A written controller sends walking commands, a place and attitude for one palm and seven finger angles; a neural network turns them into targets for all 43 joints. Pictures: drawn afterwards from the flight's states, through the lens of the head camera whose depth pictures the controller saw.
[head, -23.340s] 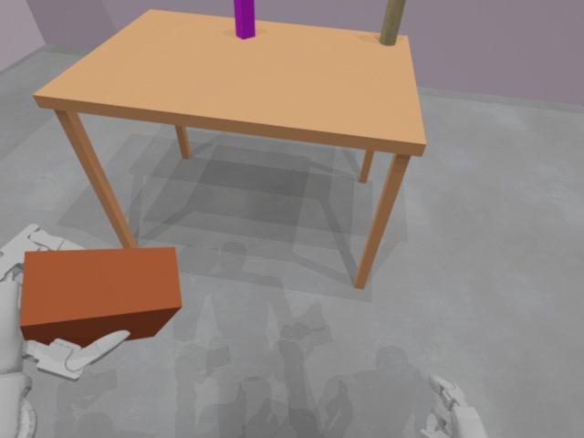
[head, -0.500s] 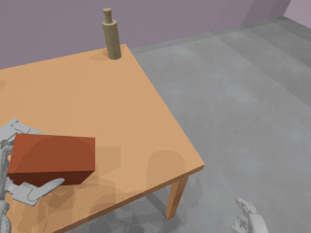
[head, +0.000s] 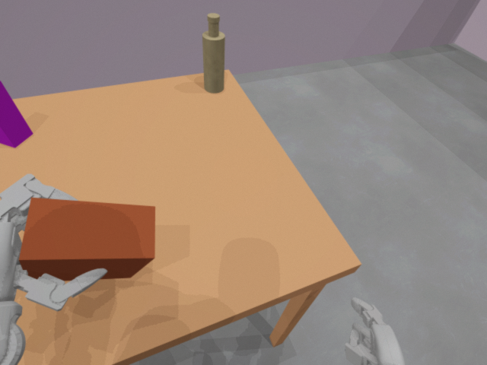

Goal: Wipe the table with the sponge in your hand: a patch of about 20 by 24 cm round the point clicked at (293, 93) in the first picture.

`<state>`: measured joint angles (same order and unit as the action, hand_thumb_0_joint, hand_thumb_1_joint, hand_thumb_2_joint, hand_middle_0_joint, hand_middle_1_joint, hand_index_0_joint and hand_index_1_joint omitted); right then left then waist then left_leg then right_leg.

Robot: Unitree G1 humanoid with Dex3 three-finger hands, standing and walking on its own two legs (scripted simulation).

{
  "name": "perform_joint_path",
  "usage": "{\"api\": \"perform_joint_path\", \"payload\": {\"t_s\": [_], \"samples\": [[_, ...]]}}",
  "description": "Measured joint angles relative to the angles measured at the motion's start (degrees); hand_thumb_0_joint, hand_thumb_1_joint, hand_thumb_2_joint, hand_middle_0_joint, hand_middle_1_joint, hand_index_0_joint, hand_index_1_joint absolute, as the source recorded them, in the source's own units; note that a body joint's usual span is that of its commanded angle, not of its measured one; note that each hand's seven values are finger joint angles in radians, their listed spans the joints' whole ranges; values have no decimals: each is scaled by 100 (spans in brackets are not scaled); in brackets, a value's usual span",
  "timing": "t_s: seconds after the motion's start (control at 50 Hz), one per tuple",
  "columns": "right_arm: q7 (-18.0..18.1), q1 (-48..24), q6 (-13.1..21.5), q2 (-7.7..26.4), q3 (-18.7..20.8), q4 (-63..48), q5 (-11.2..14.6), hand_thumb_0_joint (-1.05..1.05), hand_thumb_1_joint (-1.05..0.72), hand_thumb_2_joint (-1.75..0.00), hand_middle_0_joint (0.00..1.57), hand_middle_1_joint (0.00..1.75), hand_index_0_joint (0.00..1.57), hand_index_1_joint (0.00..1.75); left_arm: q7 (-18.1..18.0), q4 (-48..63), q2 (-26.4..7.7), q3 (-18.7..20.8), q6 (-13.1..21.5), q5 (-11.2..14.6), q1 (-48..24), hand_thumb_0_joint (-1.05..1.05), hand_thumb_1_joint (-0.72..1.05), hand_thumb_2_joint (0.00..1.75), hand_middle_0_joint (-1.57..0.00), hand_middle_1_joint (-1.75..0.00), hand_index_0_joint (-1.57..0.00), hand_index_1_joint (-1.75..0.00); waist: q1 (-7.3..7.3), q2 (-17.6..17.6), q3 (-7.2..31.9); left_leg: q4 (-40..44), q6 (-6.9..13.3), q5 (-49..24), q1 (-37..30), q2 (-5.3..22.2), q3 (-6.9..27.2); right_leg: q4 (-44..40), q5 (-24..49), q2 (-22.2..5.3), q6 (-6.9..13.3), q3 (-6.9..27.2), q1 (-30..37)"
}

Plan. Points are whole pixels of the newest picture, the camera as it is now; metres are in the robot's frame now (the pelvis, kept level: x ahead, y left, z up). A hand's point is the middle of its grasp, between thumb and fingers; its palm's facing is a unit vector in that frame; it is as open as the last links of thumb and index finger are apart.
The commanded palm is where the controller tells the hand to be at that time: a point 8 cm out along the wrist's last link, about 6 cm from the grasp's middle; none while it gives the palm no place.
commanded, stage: come to a stop and stand still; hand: left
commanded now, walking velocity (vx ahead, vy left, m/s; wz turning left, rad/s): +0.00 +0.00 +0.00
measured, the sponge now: (108, 245) +0.23 +0.20 +0.12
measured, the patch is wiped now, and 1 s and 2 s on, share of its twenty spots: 0.00 0.00 0.00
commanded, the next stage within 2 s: look again from close up in 0.30 s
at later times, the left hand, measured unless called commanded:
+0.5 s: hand (16, 212) +0.23 +0.29 +0.19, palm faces +0.44 -0.75 -0.49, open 10.5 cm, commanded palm +0.15 +0.28 +0.17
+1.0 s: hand (60, 240) +0.21 +0.24 +0.17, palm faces +0.37 -0.86 -0.35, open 10.5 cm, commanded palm +0.15 +0.27 +0.17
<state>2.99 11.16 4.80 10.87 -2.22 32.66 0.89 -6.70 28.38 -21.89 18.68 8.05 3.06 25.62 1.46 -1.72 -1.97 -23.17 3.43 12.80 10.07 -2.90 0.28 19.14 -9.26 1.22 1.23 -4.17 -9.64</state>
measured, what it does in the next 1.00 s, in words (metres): stands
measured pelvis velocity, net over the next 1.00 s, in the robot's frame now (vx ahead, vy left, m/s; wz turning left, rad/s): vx -0.01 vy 0.00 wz -0.01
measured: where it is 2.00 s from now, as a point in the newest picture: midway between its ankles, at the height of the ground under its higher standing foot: outside the picture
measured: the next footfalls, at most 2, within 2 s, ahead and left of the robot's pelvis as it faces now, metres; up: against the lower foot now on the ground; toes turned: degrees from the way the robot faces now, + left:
none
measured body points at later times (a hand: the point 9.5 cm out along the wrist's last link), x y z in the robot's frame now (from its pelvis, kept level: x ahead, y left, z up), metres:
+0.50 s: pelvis -0.01 +0.00 +0.00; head +0.02 +0.02 +0.44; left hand +0.20 +0.33 +0.21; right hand +0.16 -0.21 -0.09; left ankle -0.01 +0.07 -0.75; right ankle +0.01 -0.11 -0.75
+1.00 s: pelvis -0.01 +0.00 +0.00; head +0.01 +0.02 +0.44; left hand +0.18 +0.28 +0.19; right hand +0.17 -0.23 -0.07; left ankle -0.01 +0.07 -0.75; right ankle +0.01 -0.11 -0.75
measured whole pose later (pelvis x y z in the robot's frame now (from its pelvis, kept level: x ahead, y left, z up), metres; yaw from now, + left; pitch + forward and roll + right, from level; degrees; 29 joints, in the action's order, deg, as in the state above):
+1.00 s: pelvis -0.01 +0.00 +0.00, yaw -1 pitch +0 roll -1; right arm 1.3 11.0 10.1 12.3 -1.4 34.4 0.4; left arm -5.7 27.6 -21.5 20.1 15.4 3.2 23.4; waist 1.8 -1.5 -2.4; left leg -26.8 3.1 14.0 12.5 -2.2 -0.5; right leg 22.6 -10.1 1.8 1.6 -3.6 -12.2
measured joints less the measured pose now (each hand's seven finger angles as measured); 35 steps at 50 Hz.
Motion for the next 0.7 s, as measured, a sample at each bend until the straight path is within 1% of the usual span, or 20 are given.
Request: {"api": "perform_joint_path", "payload": {"t_s": [0.18, 0.3, 0.4, 0.42, 0.44, 0.46, 0.48, 0.52, 0.54, 0.56, 0.6, 0.64, 0.66, 0.7], "samples": [[-45, 159, 73, -96, -9, 36, -53, 1, -90, -90, 21, 30, 20, 30, 98, -24, -18, 4, 54, -58, 69, -1, -53, 102, -70, -132, -71, -132, -38, -35, -73, 173, 98, -102, -66, -186, -115, 146, -35, -193, -142, 119, -95], [-73, 206, 121, -121, 14, 89, -84, 1, -90, -90, 21, 30, 21, 30, 137, -3, -96, 65, 128, -73, 95, -1, -53, 102, -70, -132, -71, -132, -76, -34, -130, 195, 98, -124, -84, -244, -124, 286, -113, -254, -136, 130, -146], [-104, 198, 118, -71, 55, 117, -73, 1, -90, -90, 21, 30, 21, 30, 153, 12, -112, 116, 185, -50, 170, -1, -53, 102, -70, -132, -71, -132, -118, 47, -127, 105, 45, -89, -49, -200, -67, 255, -103, -213, -119, 67, -111], [-92, 281, 201, -41, 90, 49, -143, 1, -90, -90, 21, 30, 20, 30, 299, -31, -307, 185, 184, -317, -129, -1, -53, 102, -71, -132, -71, -131, -13, 75, -158, -59, 58, -45, 74, -166, -35, 311, -113, -182, -110, 22, -169], [-99, 322, 303, -18, 88, 74, -166, 1, -90, -90, 21, 30, 20, 30, 431, -286, -579, 310, 377, -438, -587, -1, -53, 102, -71, -132, -71, -131, 89, 63, -164, -232, 80, 8, 227, -147, 5, 421, -145, -166, -87, -29, -282], [-124, 275, 345, -7, 52, 153, -177, 1, -90, -90, 21, 30, 20, 30, 463, -565, -764, 475, 545, -408, -949, -1, -54, 102, -71, -131, -71, -131, 148, 37, -181, -317, 82, 35, 303, -122, 21, 474, -158, -141, -57, -50, -345], [-168, 193, 357, 1, 16, 214, -149, 1, -90, -90, 21, 30, 20, 30, 424, -809, -835, 652, 641, -297, -1159, -1, -54, 102, -71, -131, -71, -131, 167, 21, -192, -341, 76, 40, 325, -87, -6, 488, -140, -106, -31, -24, -378], [-255, 100, 373, 28, 16, 191, -111, 1, -90, -90, 21, 30, 20, 30, 326, -1062, -726, 895, 620, -119, -1283, -1, -53, 102, -71, -131, -71, -131, 112, 37, -160, -353, 31, 39, 342, -44, -79, 534, -119, -67, -3, 46, -439], [-294, 81, 393, 55, 36, 155, -93, 1, -90, -90, 21, 30, 21, 30, 286, -1067, -594, 928, 600, -54, -1212, -1, -53, 102, -71, -132, -71, -131, 67, 65, -132, -351, 19, 40, 337, -34, -109, 552, -120, -58, -1, 77, -453], [-326, 79, 413, 90, 61, 115, -75, 1, -90, -90, 21, 30, 21, 30, 253, -1013, -433, 879, 598, -8, -1071, -1, -53, 102, -70, -132, -71, -132, 26, 101, -97, -345, 19, 43, 328, -27, -137, 562, -122, -51, -5, 105, -459], [-365, 85, 448, 159, 107, 64, -28, 1, -90, -90, 21, 30, 21, 30, 231, -805, -73, 577, 618, 35, -655, -1, -53, 102, -70, -132, -71, -132, -30, 165, -25, -331, 34, 58, 295, -20, -195, 589, -136, -42, -15, 164, -463], [-344, 118, 462, 197, 137, 46, -20, 1, -90, -90, 21, 30, 20, 30, 291, -619, 197, 142, 648, -7, -256, -1, -53, 102, -70, -132, -70, -132, -63, 182, 25, -327, 34, 71, 266, -14, -202, 590, -153, -35, -16, 173, -438], [-315, 137, 460, 196, 141, 52, -21, 1, -90, -90, 21, 30, 20, 30, 331, -567, 262, -49, 667, -34, -98, -1, -53, 102, -70, -132, -70, -132, -65, 161, 42, -329, 25, 75, 260, -4, -194, 579, -156, -26, -9, 166, -423], [-244, 157, 423, 165, 121, 83, -24, 1, -90, -90, 21, 30, 20, 30, 387, -517, 240, -252, 671, -86, 97, -1, -53, 102, -70, -132, -71, -132, -62, 70, 57, -357, -5, 88, 275, 28, -160, 553, -153, 7, 22, 131, -406]]}}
